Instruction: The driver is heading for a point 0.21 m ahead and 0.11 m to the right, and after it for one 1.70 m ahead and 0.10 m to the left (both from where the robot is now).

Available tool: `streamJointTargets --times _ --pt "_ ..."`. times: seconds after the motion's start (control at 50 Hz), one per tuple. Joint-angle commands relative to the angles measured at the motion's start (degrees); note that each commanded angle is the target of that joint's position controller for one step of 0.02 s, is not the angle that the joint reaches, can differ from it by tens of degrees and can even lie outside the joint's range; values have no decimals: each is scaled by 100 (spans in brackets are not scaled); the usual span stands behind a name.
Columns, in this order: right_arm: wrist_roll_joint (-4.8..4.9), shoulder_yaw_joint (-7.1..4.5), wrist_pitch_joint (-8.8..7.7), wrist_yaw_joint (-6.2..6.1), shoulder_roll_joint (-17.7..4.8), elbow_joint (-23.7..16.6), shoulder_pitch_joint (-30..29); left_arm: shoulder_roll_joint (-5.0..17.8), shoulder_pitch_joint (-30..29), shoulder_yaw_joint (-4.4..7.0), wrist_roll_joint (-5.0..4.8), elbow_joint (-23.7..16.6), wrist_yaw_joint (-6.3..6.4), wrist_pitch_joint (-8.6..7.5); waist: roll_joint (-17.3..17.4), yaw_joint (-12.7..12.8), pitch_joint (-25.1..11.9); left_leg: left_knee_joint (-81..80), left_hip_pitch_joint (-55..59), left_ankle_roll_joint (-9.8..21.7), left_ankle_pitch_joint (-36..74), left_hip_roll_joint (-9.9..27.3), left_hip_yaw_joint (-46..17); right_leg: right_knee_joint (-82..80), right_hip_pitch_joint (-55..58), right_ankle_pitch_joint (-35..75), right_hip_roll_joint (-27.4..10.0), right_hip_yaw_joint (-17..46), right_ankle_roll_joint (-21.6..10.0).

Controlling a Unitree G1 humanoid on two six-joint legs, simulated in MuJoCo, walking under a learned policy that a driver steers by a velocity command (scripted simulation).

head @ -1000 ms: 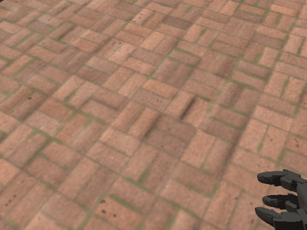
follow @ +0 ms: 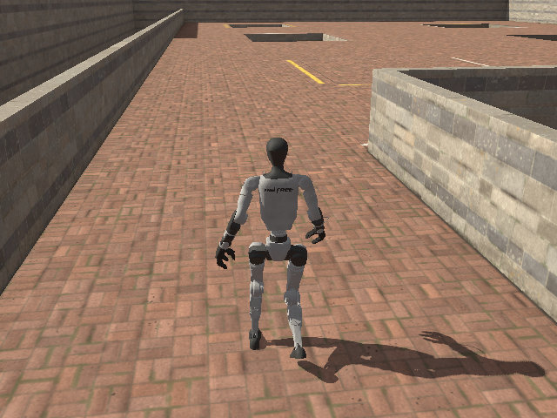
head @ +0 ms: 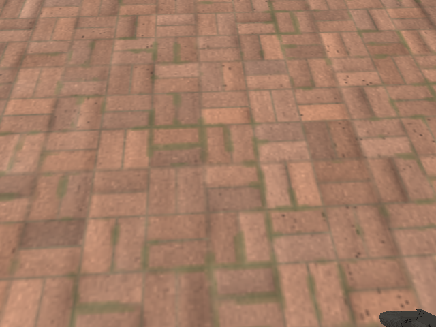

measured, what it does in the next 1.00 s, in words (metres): walks ahead: right foot, then left foot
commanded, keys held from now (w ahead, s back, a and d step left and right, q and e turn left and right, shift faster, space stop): e+shift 0.32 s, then q+shift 0.68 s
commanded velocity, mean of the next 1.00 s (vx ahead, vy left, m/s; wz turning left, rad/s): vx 0.24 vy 0.00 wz -0.08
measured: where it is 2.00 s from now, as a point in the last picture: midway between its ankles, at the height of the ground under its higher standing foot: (225, 304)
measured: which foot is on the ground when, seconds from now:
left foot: down 0.00-0.28, up 0.30-0.76, down 0.78-1.00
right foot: up 0.00-0.28, down 0.30-0.78, up 0.80-1.00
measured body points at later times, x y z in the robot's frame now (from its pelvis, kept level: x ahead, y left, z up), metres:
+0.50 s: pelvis +0.32 +0.00 +0.00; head +0.37 -0.03 +0.45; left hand +0.57 +0.18 -0.09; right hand +0.39 -0.31 -0.10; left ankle +0.37 +0.16 -0.64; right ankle +0.39 -0.08 -0.72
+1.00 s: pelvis +0.43 +0.07 +0.02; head +0.48 +0.10 +0.47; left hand +0.64 +0.34 -0.08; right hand +0.54 -0.24 -0.06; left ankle +0.45 +0.15 -0.72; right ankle +0.42 -0.10 -0.64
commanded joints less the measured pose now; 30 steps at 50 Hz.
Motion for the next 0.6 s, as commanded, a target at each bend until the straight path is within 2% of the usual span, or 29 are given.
streamJointTargets --times 0.02,0.04,0.06,0.08,0.1,0.12,0.14,0.16,0.18,0.2,0.22,0.26,0.28,0.3,0.32,0.34,0.36,0.38,0.4,0.42,0.44,0.46,0.5,0.52,0.56,0.6 --pt "-9 -331 -2 -26 -621 112 1208 303 -861 -48 162 -753 -133 18 415 -821 -427 -1941 2913 851 -974 1737 -2284 825 -3015 623 -861 -250 144" --pt "23 -289 -48 -29 -509 290 1355 146 -877 -71 196 -835 -188 112 523 -684 -165 -1900 2561 821 502 1635 -1649 744 -2924 502 -941 -296 242" --pt "106 -264 -106 18 -397 455 1480 7 -922 -103 198 -914 -197 206 661 -565 -57 -1771 2435 765 2047 1608 -1163 651 -2919 310 -1001 -366 310" --pt "204 -261 -157 70 -350 559 1523 -99 -1024 -134 200 -1043 -197 269 735 -469 -38 -1696 2444 702 3136 1578 -738 480 -3025 257 -1015 -440 348" --pt "269 -273 -190 101 -374 598 1451 -152 -1202 -167 210 -1194 -212 293 827 -409 -15 -1781 2331 655 3742 1496 -336 216 -3037 444 -970 -559 382" --pt "296 -291 -204 100 -450 597 1234 -195 -1338 -199 204 -1349 -246 297 952 -282 5 -1901 2115 600 3938 1408 41 -282 -2874 776 -941 -653 407" --pt "468 -438 -173 -42 -677 235 110 -126 -1152 -142 -481 -1328 -182 201 1241 -73 261 -2056 1849 599 3332 1165 359 -910 -2849 1129 -1110 -594 545" --pt "487 -457 -155 -127 -803 132 -158 -30 -1266 -170 -452 -1317 -210 137 1083 -85 220 -2157 1505 575 3167 1045 661 -1673 -2296 1771 -1083 -780 610" --pt "467 -498 -144 -194 -929 157 -134 -39 -1335 -153 -286 -1312 -260 91 843 -92 122 -2077 1271 489 3222 911 958 -2386 -1603 2405 -962 -974 619" --pt "444 -553 -140 -242 -1082 227 80 -13 -1249 -108 -180 -1253 -305 72 708 -93 -94 -1817 1330 407 3654 820 1119 -2747 -1007 2800 -691 -1220 597" --pt "463 -612 -135 -262 -1259 269 239 81 -1099 -41 -149 -1219 -341 83 744 -32 -299 -1485 1481 353 4264 819 1165 -2867 -544 2832 -480 -1362 519" --pt "597 -705 -91 -239 -1469 203 218 458 -491 150 -147 -1110 -360 156 841 310 -641 -406 1652 309 5253 945 1117 -2971 316 2522 -222 -1417 199" --pt "638 -711 -59 -205 -1421 132 129 763 183 322 -148 -978 -320 199 756 646 -936 669 1413 264 5067 946 1044 -3115 1158 2592 -156 -1291 -45" --pt "603 -621 -43 -140 -1047 110 246 937 599 439 -207 -847 -226 228 92 743 -907 2151 581 63 2286 598 972 -3599 2076 3085 -263 -893 -292" --pt "246 -409 -44 -37 -319 77 543 1189 218 421 -190 -959 -88 229 -1484 235 -617 4363 -593 -157 -2596 -299 923 -3567 2395 5534 -845 301 -698" --pt "331 -312 -107 50 -526 -123 1712 1425 -394 332 236 -1557 -121 75 -1711 -403 -2380 5925 -1587 -275 -2962 -685 -423 -3939 3620 5931 -2670 3408 -2242" --pt "438 -421 -117 91 -1251 -19 1347 1012 -837 278 181 -1823 -155 97 -470 -99 -2804 5754 -1475 -151 -2217 -340 -860 -4599 3210 4135 -2735 3593 -2153" --pt "497 -461 -62 53 -1365 -31 911 699 -1193 165 42 -1838 -154 72 145 -199 -2011 5211 -1493 -107 -1746 -89 -753 -4702 2262 3442 -2487 2972 -1798" --pt "432 -441 37 -49 -1204 81 835 413 -1357 65 -73 -1749 -126 46 716 -383 -1526 4818 -1301 -158 -1532 210 -662 -4621 1408 3412 -2284 2486 -1461" --pt "413 -429 150 -117 -1132 155 918 226 -1407 -32 -70 -1640 -101 26 625 -501 -1244 4457 -929 -192 -1499 375 -628 -4542 646 3999 -2156 1946 -1312" --pt "430 -430 246 -121 -1089 200 999 143 -1377 -84 21 -1490 -79 14 428 -601 -1071 4128 -416 -188 -1551 486 -595 -4591 -65 4327 -2004 1493 -1210" --pt "416 -386 281 -122 -885 221 1050 14 -1346 -145 92 -1316 -55 -23 258 -656 -1013 3753 -81 -201 -1544 514 -532 -4597 -484 4761 -1865 1086 -1142" --pt "384 -270 266 -110 -473 269 1076 11 -1281 -153 179 -1051 22 -61 61 -636 -1147 2798 219 -235 -1178 462 -426 -4568 -560 5454 -1700 282 -1016" --pt "393 -247 269 -96 -390 291 1045 109 -1339 -108 194 -1002 62 -38 -8 -602 -1216 2354 323 -237 -814 431 -357 -4550 -478 5438 -1626 -14 -927" --pt "462 -292 316 -60 -507 227 802 328 -1375 -11 185 -979 142 71 -162 -458 -1226 2118 186 -287 -347 356 -210 -4672 -224 4891 -1765 -147 -928" --pt "499 -357 424 -28 -628 104 557 268 -1426 -3 150 -969 202 195 -269 -378 -1018 2002 -30 -309 -358 412 -176 -4823 -130 3801 -1933 -148 -909"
